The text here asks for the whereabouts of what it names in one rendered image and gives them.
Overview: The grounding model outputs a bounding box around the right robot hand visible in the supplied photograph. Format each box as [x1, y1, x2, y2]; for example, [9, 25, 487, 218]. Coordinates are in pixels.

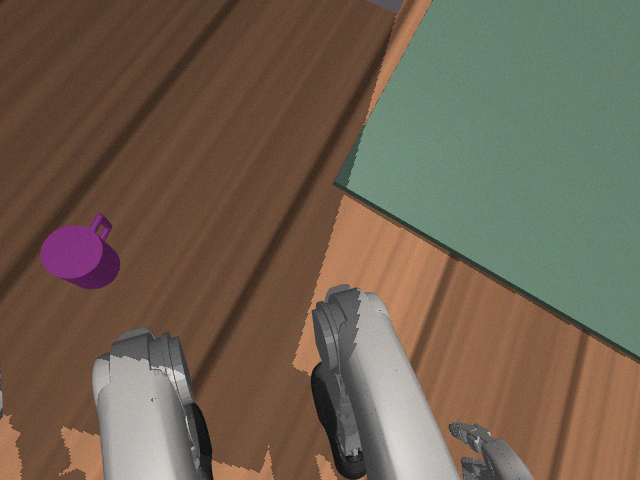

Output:
[448, 422, 535, 480]

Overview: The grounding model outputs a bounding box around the right robot foot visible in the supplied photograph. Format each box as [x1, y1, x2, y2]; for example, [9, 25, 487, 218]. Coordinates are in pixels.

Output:
[311, 362, 366, 480]

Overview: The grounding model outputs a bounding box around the mug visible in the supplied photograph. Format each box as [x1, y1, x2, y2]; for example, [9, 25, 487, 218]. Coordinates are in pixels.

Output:
[40, 213, 120, 289]

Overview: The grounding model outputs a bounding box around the left robot foot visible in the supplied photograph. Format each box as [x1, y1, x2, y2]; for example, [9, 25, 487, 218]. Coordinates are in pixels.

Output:
[191, 403, 214, 480]

